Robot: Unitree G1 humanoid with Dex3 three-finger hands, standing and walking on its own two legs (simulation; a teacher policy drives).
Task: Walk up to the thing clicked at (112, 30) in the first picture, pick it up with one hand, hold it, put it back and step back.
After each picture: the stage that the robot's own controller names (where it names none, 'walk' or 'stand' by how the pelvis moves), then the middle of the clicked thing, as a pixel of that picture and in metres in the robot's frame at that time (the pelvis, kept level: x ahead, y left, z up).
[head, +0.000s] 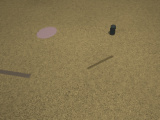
stand; (112, 30) +1.53 -0.37 -0.72
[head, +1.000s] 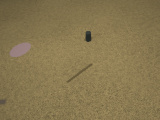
walk; (88, 36) +1.43 +0.03 -0.70
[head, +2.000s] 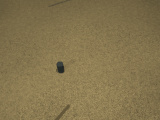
walk; (60, 67) +0.95 +0.28 -0.71
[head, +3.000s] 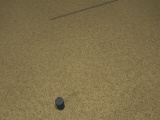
walk; (60, 103) +0.57 +0.22 -0.70
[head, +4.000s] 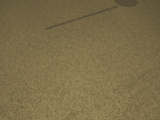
stand; out of the picture +0.39 +0.20 -0.71
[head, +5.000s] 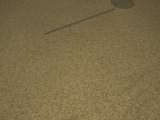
walk; out of the picture +0.38 +0.22 -0.72
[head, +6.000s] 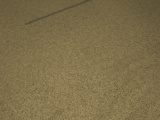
walk; out of the picture +0.35 +0.28 -0.70
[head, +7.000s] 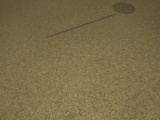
walk; out of the picture +0.44 +0.29 -0.71
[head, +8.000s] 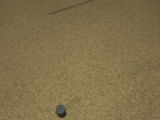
stand; (61, 111) +0.43 +0.19 -0.68
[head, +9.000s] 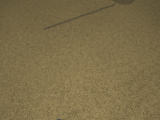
stand; out of the picture +0.40 +0.20 -0.71
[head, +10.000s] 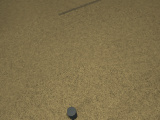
stand; (72, 113) +0.41 +0.16 -0.68
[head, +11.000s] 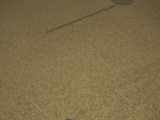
stand; out of the picture +0.42 +0.14 -0.68
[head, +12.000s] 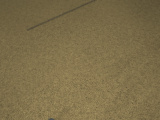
stand; out of the picture +0.39 +0.26 -0.72
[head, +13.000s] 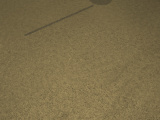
stand; out of the picture +0.38 +0.25 -0.73
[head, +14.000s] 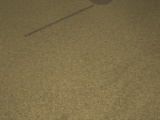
stand; out of the picture +0.37 +0.26 -0.73
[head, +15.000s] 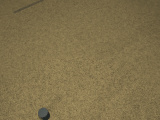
go down; (44, 114) +0.39 +0.27 -0.68
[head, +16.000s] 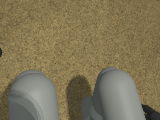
go down; out of the picture +0.42 +0.32 -0.27
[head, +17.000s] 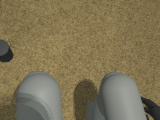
close in; (2, 51) +0.43 +0.32 -0.28
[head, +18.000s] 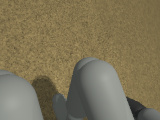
close in; out of the picture +0.40 +0.35 -0.21
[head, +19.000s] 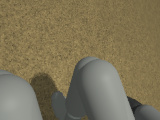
close; out of the picture +0.39 +0.35 -0.22
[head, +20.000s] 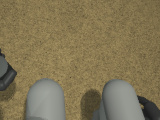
lift; (0, 71) +0.33 +0.29 -0.06
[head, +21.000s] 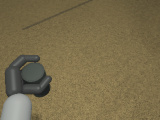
hold; (37, 80) +0.33 +0.17 +0.05
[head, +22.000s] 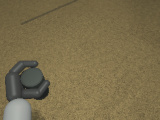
hold; (36, 84) +0.33 +0.18 +0.01
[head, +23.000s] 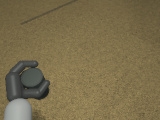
hold; (36, 84) +0.33 +0.18 +0.01
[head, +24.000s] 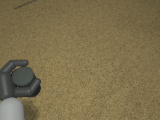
crouch; (27, 83) +0.34 +0.20 -0.03
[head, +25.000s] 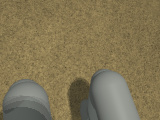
lower; out of the picture +0.46 +0.32 -0.10
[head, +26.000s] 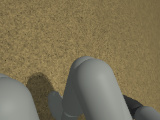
lower; out of the picture +0.40 +0.35 -0.23
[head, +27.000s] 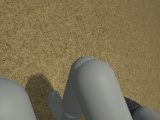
lower; out of the picture +0.39 +0.36 -0.22
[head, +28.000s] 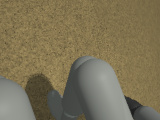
lower; out of the picture +0.39 +0.36 -0.22
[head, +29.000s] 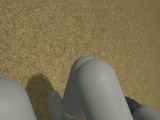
lower; out of the picture +0.39 +0.36 -0.22
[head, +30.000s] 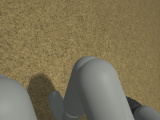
open; out of the picture +0.39 +0.36 -0.22
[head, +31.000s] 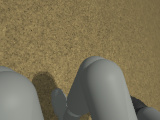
rise; out of the picture +0.39 +0.36 -0.22
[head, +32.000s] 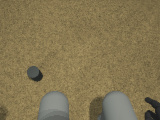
walk; (35, 74) +0.44 +0.27 -0.45
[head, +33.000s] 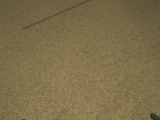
stand; out of the picture +0.38 +0.24 -0.66
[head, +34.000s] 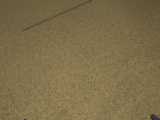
stand; out of the picture +0.38 +0.25 -0.67
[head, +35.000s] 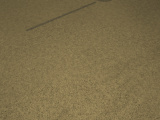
stand; out of the picture +0.39 +0.24 -0.70
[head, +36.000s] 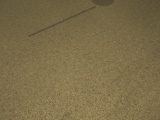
stand; out of the picture +0.39 +0.25 -0.72
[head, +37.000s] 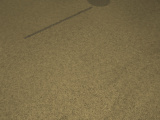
stand; out of the picture +0.37 +0.26 -0.73
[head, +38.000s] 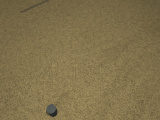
walk; (52, 110) +0.41 +0.22 -0.70
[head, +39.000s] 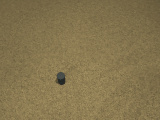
walk; (61, 78) +0.67 +0.17 -0.69
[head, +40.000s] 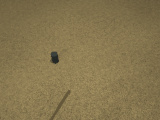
stand; (54, 57) +1.01 +0.28 -0.70
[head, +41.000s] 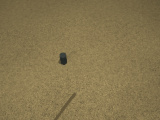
stand; (63, 58) +0.99 +0.21 -0.70
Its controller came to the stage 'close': yes
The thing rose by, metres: 0.71
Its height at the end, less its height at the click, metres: +0.00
